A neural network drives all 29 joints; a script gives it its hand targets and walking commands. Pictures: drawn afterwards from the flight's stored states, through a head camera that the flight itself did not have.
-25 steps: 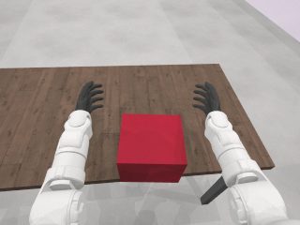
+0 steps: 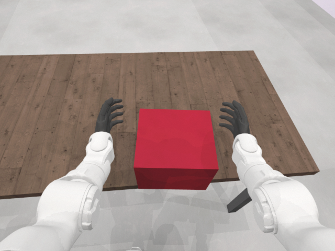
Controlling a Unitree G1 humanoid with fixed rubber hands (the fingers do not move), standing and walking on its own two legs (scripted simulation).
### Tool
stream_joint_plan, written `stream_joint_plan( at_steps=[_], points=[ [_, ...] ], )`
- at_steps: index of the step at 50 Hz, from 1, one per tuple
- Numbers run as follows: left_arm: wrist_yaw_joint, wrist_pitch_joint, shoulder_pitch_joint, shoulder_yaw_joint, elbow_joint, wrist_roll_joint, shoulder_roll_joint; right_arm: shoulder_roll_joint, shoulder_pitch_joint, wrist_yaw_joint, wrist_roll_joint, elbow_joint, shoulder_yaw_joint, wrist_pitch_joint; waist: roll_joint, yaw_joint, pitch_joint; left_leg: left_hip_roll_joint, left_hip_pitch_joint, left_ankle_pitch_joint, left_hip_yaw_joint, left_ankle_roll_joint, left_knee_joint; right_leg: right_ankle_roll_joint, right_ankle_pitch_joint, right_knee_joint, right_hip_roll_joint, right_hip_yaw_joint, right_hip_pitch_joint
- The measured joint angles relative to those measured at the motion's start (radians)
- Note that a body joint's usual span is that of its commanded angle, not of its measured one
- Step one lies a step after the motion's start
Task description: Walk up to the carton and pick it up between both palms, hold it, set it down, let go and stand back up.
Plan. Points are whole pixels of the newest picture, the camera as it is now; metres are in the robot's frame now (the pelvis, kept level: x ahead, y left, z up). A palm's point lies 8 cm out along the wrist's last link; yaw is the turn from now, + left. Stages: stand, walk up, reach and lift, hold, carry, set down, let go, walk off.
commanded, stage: reach and lift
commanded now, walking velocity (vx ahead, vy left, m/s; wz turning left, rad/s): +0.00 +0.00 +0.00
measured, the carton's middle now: (173, 150) +0.36 +0.01 -0.01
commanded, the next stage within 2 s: none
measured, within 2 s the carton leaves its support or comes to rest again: neither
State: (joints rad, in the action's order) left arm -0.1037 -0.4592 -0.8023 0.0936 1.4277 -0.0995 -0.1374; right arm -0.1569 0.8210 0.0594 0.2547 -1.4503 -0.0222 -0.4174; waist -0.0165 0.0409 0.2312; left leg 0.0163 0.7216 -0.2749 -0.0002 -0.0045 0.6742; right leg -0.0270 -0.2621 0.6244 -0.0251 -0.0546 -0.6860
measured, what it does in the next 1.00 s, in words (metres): stands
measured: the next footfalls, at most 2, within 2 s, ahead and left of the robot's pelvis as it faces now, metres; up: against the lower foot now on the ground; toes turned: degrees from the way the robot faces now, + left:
none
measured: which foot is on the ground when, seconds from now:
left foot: down 0.00-1.00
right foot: down 0.00-1.00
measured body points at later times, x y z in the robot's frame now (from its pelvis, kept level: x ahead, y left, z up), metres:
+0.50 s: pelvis +0.00 -0.02 -0.02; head +0.08 -0.01 +0.43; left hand +0.41 +0.16 +0.00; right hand +0.43 -0.11 +0.01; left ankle +0.02 +0.11 -0.72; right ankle +0.01 -0.11 -0.72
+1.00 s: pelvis +0.00 +0.01 +0.01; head +0.08 +0.02 +0.45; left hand +0.38 +0.18 +0.01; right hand +0.39 -0.09 +0.01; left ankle +0.02 +0.11 -0.72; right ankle +0.01 -0.11 -0.72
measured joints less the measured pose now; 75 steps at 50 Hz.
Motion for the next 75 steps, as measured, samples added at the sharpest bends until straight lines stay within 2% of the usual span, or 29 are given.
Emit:
stream_joint_plan(
  at_steps=[4,8,18,24,28,31,35,42,50,60,67,75],
  points=[
    [-0.009,-0.035,-0.01,-0.021,0.013,-0.042,-0.002,-0.013,0.013,-0.014,0.027,0.009,-0.029,-0.021,-0.001,0.009,0.021,0.002,0.09,-0.017,0.004,0.003,0.055,-0.002,-0.021,0.066,0.001,0.002,-0.096],
    [-0.002,-0.053,-0.002,-0.02,-0.01,-0.058,0.003,-0.004,0.034,-0.009,0.025,0.017,-0.039,-0.038,0.015,0.017,0.045,0.008,0.16,-0.034,-0.001,0.007,0.101,-0.007,-0.036,0.108,-0.005,-0.003,-0.164],
    [0.037,-0.073,0.022,0.104,-0.064,0.044,0.033,0.061,0.039,0.048,-0.055,0.017,-0.001,-0.096,0.02,0.009,0.033,0.006,0.172,-0.051,-0.012,0.017,0.129,-0.016,-0.066,0.153,-0.004,-0.011,-0.182],
    [0.038,-0.061,0.027,0.19,-0.112,0.155,0.078,0.135,0.021,0.074,-0.196,0.054,0.122,-0.099,0.005,-0.003,0.006,0.003,0.134,-0.041,-0.019,0.021,0.107,-0.02,-0.061,0.134,-0.002,-0.017,-0.143],
    [0.012,-0.023,0.034,0.294,-0.17,0.276,0.112,0.178,0.012,0.099,-0.341,0.079,0.271,-0.094,-0.003,-0.003,-0.03,0.006,0.092,-0.036,-0.02,0.02,0.09,-0.019,-0.053,0.111,-0.005,-0.016,-0.097],
    [0.031,-0.006,0.05,0.338,-0.217,0.344,0.116,0.206,-0.006,0.1,-0.454,0.125,0.371,-0.08,-0.004,-0.014,-0.07,0.003,0.051,-0.024,-0.02,0.013,0.061,-0.018,-0.039,0.078,-0.005,-0.016,-0.053],
    [0.047,-0.032,0.083,0.361,-0.246,0.387,0.133,0.243,-0.069,0.09,-0.574,0.203,0.475,-0.106,0.004,-0.023,-0.097,0.0,0.005,-0.001,-0.023,0.01,0.014,-0.009,-0.01,0.016,-0.003,-0.019,0.001],
    [0.015,-0.047,0.15,0.359,-0.264,0.414,0.174,0.259,-0.141,0.057,-0.656,0.232,0.555,-0.136,0.027,0.001,-0.093,0.0,-0.042,0.014,-0.01,-0.006,-0.029,0.006,0.026,-0.057,-0.003,-0.006,0.06],
    [0.0,-0.018,0.153,0.345,-0.295,0.417,0.191,0.256,-0.141,0.041,-0.712,0.253,0.603,-0.123,0.025,0.012,-0.101,-0.003,-0.063,0.029,0.0,-0.016,-0.056,0.014,0.047,-0.092,0.001,0.0,0.083],
    [-0.007,0.009,0.16,0.369,-0.329,0.469,0.209,0.245,-0.14,0.032,-0.71,0.246,0.599,-0.114,0.005,0.009,-0.109,0.003,-0.095,0.036,0.006,-0.013,-0.094,0.011,0.057,-0.135,-0.004,0.001,0.116],
    [-0.015,0.005,0.196,0.358,-0.349,0.499,0.211,0.263,-0.166,0.028,-0.743,0.257,0.629,-0.128,0.013,0.008,-0.089,0.011,-0.104,0.04,-0.005,-0.001,-0.127,0.003,0.067,-0.185,-0.012,-0.012,0.136],
    [0.001,-0.034,0.218,0.385,-0.351,0.505,0.214,0.272,-0.19,0.05,-0.733,0.262,0.591,-0.157,0.01,-0.002,-0.105,0.008,-0.146,0.05,-0.017,0.009,-0.169,-0.007,0.061,-0.21,-0.01,-0.028,0.176]
  ],
)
